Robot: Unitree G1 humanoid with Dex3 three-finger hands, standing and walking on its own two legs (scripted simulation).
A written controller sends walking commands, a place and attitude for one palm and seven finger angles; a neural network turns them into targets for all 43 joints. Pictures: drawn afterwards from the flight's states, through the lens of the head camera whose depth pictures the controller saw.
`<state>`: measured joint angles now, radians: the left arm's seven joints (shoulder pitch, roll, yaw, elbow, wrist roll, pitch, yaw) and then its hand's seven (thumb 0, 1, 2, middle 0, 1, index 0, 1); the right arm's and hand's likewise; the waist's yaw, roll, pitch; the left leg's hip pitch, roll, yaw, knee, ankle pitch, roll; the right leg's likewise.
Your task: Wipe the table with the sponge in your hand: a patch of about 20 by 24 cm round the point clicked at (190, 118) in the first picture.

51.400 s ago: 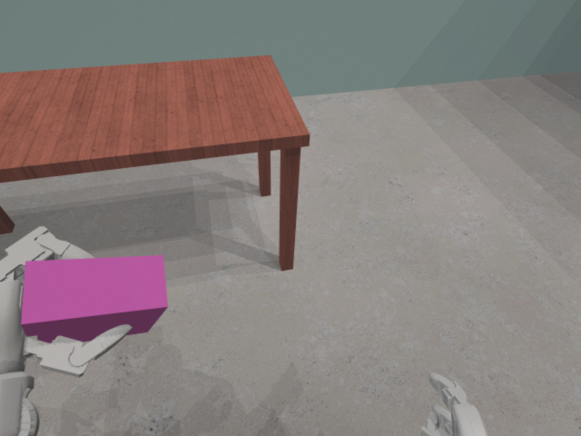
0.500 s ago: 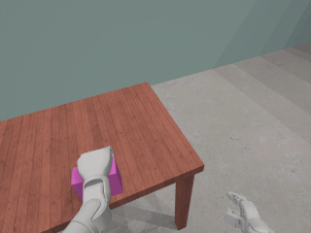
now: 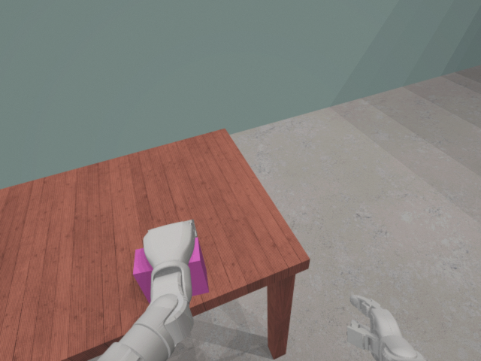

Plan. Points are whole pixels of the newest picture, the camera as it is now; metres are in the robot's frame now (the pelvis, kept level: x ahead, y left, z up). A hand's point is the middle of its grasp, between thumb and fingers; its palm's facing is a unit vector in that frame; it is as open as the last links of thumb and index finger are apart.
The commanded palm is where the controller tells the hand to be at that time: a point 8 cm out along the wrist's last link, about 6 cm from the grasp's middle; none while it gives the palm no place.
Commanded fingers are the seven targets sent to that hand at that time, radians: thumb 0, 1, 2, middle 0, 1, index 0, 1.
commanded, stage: wipe forward along the third lane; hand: left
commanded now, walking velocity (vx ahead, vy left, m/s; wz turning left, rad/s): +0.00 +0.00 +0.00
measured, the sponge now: (175, 276) +0.29 +0.18 -0.04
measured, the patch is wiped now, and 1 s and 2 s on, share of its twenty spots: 0.65 0.85 1.00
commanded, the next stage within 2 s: wipe back along the third lane in 1.70 s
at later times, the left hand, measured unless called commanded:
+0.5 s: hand (184, 248) +0.32 +0.16 +0.00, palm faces -0.06 -0.06 -1.00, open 9.6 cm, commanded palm +0.30 +0.17 +0.04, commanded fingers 0.00 0.10 1.30 -1.20 -1.60 -1.20 -1.60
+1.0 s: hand (179, 227) +0.37 +0.18 +0.00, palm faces -0.08 -0.03 -1.00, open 9.6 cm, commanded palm +0.35 +0.20 +0.03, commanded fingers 0.00 0.10 1.30 -1.20 -1.60 -1.20 -1.60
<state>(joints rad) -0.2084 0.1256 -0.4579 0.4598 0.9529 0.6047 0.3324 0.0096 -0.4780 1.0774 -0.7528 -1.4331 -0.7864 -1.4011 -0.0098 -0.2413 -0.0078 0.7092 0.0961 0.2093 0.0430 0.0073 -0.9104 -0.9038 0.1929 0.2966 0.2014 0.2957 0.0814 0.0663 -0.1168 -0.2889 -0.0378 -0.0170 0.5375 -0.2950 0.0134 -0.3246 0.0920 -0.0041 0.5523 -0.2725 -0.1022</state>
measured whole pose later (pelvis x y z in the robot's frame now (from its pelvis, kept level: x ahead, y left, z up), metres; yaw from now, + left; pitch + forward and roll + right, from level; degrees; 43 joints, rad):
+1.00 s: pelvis -0.02 +0.00 -0.01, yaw -1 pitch +9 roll +1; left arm -0.62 0.18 -0.22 0.98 0.93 0.47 0.40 0.01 -0.52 1.09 -0.80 -1.39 -0.83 -1.37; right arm 0.11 -0.25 0.00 0.76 0.08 0.17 -0.03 0.01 -0.91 -0.90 0.19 0.30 0.20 0.30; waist -0.02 0.04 -0.15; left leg -0.49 -0.02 0.00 0.60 -0.28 0.01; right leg -0.53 0.11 0.00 0.60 -0.23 -0.10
